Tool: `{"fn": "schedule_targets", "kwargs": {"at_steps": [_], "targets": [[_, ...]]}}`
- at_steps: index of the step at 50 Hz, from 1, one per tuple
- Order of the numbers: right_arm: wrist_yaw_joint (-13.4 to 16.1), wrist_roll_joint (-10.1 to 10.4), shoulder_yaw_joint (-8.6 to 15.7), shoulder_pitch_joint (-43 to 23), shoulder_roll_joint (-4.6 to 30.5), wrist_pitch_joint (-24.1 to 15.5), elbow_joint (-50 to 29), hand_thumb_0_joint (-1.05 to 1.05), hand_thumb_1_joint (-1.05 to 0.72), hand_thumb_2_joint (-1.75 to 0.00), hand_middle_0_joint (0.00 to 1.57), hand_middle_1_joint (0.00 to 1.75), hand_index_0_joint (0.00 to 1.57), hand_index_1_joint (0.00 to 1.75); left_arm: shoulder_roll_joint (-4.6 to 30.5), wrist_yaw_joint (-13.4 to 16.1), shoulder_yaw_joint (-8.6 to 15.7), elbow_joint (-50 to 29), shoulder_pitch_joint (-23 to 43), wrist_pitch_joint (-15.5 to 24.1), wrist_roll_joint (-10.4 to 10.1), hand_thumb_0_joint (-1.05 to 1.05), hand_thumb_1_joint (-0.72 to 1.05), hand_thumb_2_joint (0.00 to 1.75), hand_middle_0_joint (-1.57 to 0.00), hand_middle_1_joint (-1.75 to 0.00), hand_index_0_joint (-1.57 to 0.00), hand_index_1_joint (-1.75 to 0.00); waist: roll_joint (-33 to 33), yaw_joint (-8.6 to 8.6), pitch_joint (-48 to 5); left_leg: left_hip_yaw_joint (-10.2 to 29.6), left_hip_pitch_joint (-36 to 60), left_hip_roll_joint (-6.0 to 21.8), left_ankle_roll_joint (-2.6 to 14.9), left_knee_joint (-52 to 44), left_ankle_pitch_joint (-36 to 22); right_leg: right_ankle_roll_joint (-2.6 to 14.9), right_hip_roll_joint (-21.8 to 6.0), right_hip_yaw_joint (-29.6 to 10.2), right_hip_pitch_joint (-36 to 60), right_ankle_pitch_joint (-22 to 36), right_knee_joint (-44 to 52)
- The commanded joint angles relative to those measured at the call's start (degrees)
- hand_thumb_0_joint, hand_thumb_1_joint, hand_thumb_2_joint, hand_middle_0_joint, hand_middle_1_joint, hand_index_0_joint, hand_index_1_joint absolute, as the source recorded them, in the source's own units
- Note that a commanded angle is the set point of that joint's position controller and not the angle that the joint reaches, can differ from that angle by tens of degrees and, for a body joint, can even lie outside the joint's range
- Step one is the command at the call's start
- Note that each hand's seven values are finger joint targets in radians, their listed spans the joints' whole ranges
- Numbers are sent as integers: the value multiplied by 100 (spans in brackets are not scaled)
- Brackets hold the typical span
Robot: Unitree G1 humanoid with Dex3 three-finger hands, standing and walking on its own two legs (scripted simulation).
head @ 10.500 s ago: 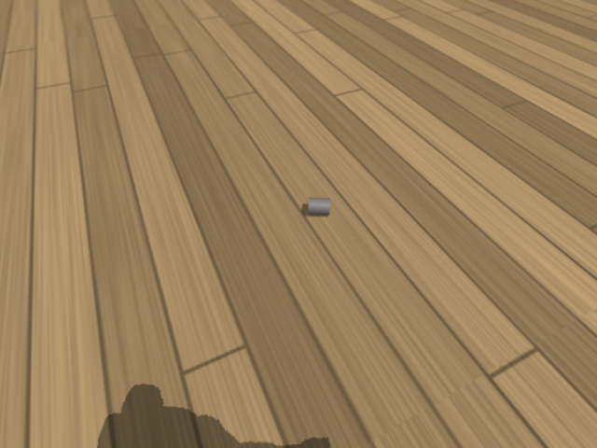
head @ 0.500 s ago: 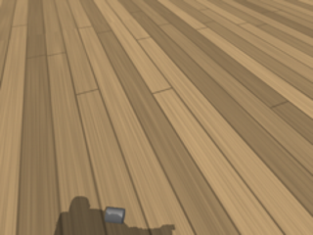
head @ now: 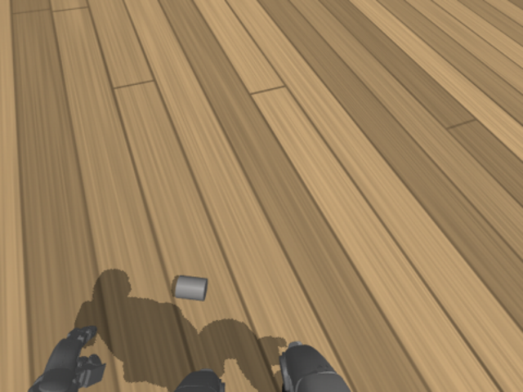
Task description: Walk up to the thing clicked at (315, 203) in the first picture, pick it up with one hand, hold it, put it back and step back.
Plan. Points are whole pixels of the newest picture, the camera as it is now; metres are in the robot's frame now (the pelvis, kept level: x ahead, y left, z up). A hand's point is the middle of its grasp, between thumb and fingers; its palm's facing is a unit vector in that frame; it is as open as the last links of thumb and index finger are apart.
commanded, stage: walk up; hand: left
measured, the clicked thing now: (192, 288) +0.47 +0.21 -0.71
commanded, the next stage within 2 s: stand in 1.90 s
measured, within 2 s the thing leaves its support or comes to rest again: neither
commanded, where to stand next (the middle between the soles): +0.08 -0.02 m, yaw -2 degrees
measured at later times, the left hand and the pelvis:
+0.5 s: hand out of the picture +0.00 +0.24 -0.12, palm faces -0.06 -0.91 -0.41, open 7.4 cm; pelvis -0.12 -0.02 +0.01, yaw -3 degrees
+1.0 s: hand out of the picture -0.20 +0.23 -0.14, palm faces -0.07 -0.92 -0.38, open 7.4 cm; pelvis -0.26 -0.04 +0.01, yaw -5 degrees
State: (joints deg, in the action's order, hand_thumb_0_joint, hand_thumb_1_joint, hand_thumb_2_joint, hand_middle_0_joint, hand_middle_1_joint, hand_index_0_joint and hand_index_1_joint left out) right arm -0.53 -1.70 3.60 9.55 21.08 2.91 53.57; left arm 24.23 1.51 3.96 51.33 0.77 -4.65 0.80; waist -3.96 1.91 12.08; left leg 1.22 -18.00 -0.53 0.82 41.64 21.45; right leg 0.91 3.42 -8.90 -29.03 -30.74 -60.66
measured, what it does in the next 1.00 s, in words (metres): walks backwards: right foot, then left foot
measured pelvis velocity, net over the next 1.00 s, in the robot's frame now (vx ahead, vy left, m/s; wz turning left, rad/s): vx -0.26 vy -0.04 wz -0.08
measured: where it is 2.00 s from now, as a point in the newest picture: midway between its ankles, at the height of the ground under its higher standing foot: outside the picture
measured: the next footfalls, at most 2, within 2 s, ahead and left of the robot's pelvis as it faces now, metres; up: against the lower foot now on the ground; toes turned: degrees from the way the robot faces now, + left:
right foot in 0.28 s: -0.07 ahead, -0.14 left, +0.00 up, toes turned -2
left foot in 0.62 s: -0.13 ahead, +0.10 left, +0.00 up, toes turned -2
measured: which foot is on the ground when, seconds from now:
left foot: down 0.00-0.30, up 0.32-0.60, down 0.62-0.96, up 0.98-1.00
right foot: up 0.00-0.26, down 0.28-0.64, up 0.66-0.92, down 0.94-1.00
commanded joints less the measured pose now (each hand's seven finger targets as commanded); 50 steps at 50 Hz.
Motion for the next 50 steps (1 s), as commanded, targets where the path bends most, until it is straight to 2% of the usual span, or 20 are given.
{"fn": "schedule_targets", "kwargs": {"at_steps": [1, 6, 10, 13, 14, 15, 16, 20, 25, 30, 31, 32, 33, 36, 42, 45, 46, 48, 49, 50], "targets": [[251, -46, 387, -518, 1595, -262, -744, 0, -90, -90, 20, 30, 20, 30, 1000, 69, 243, -259, -727, 59, -87, 0, 90, 90, -20, -30, -20, -30, 1347, -402, -1226, 1450, 674, 1516, 1150, -1510, -3413, -59, 179, -308, -161, 147, -1444], [354, 11, 404, 263, 1547, -257, -621, 0, -90, -90, 20, 30, 20, 30, 850, 5, 259, -661, -421, 143, 23, 0, 90, 90, -20, -30, -20, -30, 1104, 32, -1569, 1409, 2039, 1684, 1354, -1118, -4194, -322, -23, -17, -139, -148, 135], [322, 7, 355, 58, 1663, -190, -761, 0, -90, -90, 20, 30, 20, 30, 744, -63, 301, -574, -867, 194, 35, 0, 90, 90, -20, -30, -20, -30, 1439, -42, -1677, 1152, 1443, 1549, 1178, -1048, -3495, -180, -169, 617, 927, 247, 1898], [258, 95, 308, -216, 1653, -102, -843, 0, -90, -90, 20, 30, 20, 30, 722, -82, 361, -287, -1618, 256, 97, 0, 90, 90, -20, -30, -20, -30, 1305, -385, -1894, 914, 731, 1344, 784, -643, -2760, 60, -243, 853, 2099, 1764, 3662], [241, 136, 226, -248, 1402, -105, -902, 0, -90, -90, 20, 30, 20, 30, 1021, -78, 445, -345, -1564, 292, 171, 0, 90, 90, -20, -30, -20, -30, 679, -366, -1794, 787, -138, 967, 449, -227, -1996, 222, -795, -47, 2423, 2195, 3646], [280, 191, 184, -535, 1129, -114, -1034, 0, -90, -90, 20, 30, 20, 30, 1590, -109, 559, -496, -1296, 260, 99, 0, 90, 90, -20, -30, -20, -30, -916, -485, -1389, 98, -833, -295, 48, 816, 94, 1114, -1862, -1454, 1781, 2871, 3961], [358, 175, 263, -551, 1236, -72, -995, 0, -90, -90, 20, 30, 20, 30, 1846, -108, 594, -714, -1037, 296, 171, 0, 90, 90, -20, -30, -20, -30, -1181, -558, -1091, 460, -694, -393, -64, 2281, 1682, 1756, -2658, -2251, 869, 3368, 4149], [362, 224, 173, 47, 1255, -157, -737, 0, -90, -90, 20, 30, 20, 30, 1034, -17, 441, -996, -510, 309, 123, 0, 90, 90, -20, -30, -20, -30, -455, -165, -1050, 738, -973, -519, -111, 2701, 848, 1115, -1552, -405, 1531, 4570, 3292], [357, 104, 154, 77, 1143, -237, -912, 0, -90, -90, 20, 30, 20, 30, 959, 66, 427, -1200, -979, 268, 156, 0, 90, 90, -20, -30, -20, -30, -650, -463, -1459, 376, -1009, -177, -186, 1034, 1067, 1218, -1772, -472, 2781, 5243, 2852], [288, 1, 276, 577, 1189, -277, -725, 0, -90, -90, 20, 30, 20, 30, 986, -23, 317, -1309, -828, 129, 34, 0, 90, 90, -20, -30, -20, -30, -256, -143, -1591, 64, 669, 5, 42, -1809, -1121, 644, -1378, -234, 1647, 3645, 2166], [283, -81, 388, 497, 1603, -307, -787, 0, -90, -90, 20, 30, 20, 30, 777, -49, 266, -1352, -964, 119, 17, 0, 90, 90, -20, -30, -20, -30, 717, -213, -1678, 1564, 1188, 1064, 464, -1954, -1832, 278, -753, 32, 677, 2253, 1467], [208, -38, 478, 206, 2255, -280, -914, 0, -90, -90, 20, 30, 20, 30, 828, 9, 319, -1427, -557, 142, -18, 0, 90, 90, -20, -30, -20, -30, 1823, -17, -1595, 2824, 468, 2302, 1425, -2204, -2672, 18, 118, 598, 424, -431, 293], [232, -63, 537, 191, 2265, -311, -935, 0, -90, -90, 20, 30, 20, 30, 966, 58, 419, -1341, -398, 112, 97, 0, 90, 90, -20, -30, -20, -30, 1508, 128, -1447, 3301, -15, 2595, 1807, -2279, -2586, -18, 161, -150, 529, -759, -816], [310, -56, 306, -425, 1542, -354, -982, 0, -90, -90, 20, 30, 20, 30, 892, 22, 418, -927, -1095, 119, -26, 0, 90, 90, -20, -30, -20, -30, 844, -465, -1113, 1451, 282, 1593, 1157, -1862, -2630, 20, 202, -382, 114, 104, -1472], [170, -111, 337, -34, 1503, -380, -928, 0, -90, -90, 20, 30, 20, 30, 814, -194, 311, -719, -1067, 389, 40, 0, 90, 90, -20, -30, -20, -30, 1538, 28, -1281, 1190, 925, 1307, 1099, -2018, 452, -230, -212, 535, 848, -110, 1765], [90, -109, 344, -209, 1626, -238, -916, 0, -90, -90, 20, 30, 20, 30, 675, -156, 341, -158, -1823, 532, 50, 0, 90, 90, -20, -30, -20, -30, 1637, -346, -1169, 884, 0, 1144, 887, -1653, 651, 26, -103, 1075, 2218, 707, 3820], [83, -58, 259, -148, 1367, -216, -905, 0, -90, -90, 20, 30, 20, 30, 810, -122, 396, -29, -1974, 598, 100, 0, 90, 90, -20, -30, -20, -30, 1153, -434, -1180, 655, -454, 908, 603, -1051, 425, 107, -180, 737, 2702, 1099, 4111], [105, 10, 145, -288, 956, -218, -1046, 0, -90, -90, 20, 30, 20, 30, 1649, -93, 560, -259, -1543, 651, 207, 0, 90, 90, -20, -30, -20, -30, -578, -500, -747, 417, -1379, -43, -71, 395, 1112, 950, -2175, -2366, 1441, -1746, 4990], [131, 22, 273, -392, 1321, -213, -896, 0, -90, -90, 20, 30, 20, 30, 1781, -104, 551, -375, -1069, 664, 213, 0, 90, 90, -20, -30, -20, -30, -372, -436, -209, 905, -836, 85, -150, 1072, 1016, 1323, -2542, -2662, 277, -2155, 5124], [84, 99, 256, -158, 1298, -246, -744, 0, -90, -90, 20, 30, 20, 30, 1358, -104, 470, -450, -817, 722, 170, 0, 90, 90, -20, -30, -20, -30, 129, -267, -102, 1052, -752, 93, -124, 1048, 614, 1107, -2163, -1958, 561, -1424, 4875]]}}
